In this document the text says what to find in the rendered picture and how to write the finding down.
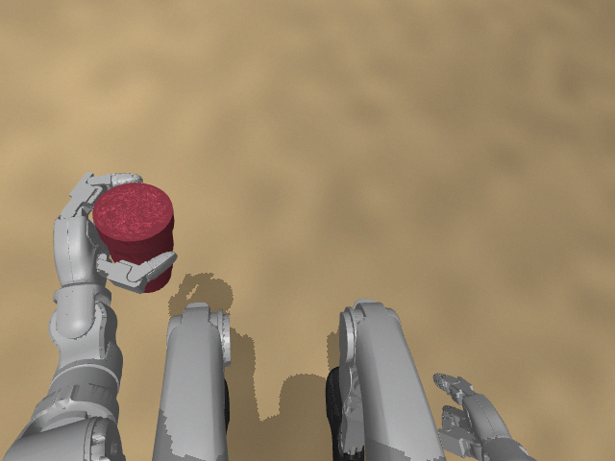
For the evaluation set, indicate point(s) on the right robot arm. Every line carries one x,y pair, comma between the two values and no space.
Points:
504,449

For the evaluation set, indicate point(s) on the left robot hand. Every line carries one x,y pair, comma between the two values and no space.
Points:
79,252

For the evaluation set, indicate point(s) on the cup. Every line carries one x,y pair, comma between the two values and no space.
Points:
135,220

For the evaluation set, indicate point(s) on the right robot foot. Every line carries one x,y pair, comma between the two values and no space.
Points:
334,415

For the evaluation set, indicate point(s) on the right robot hand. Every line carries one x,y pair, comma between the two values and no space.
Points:
464,433

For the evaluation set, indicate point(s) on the left robot arm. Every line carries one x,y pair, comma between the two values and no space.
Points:
77,421

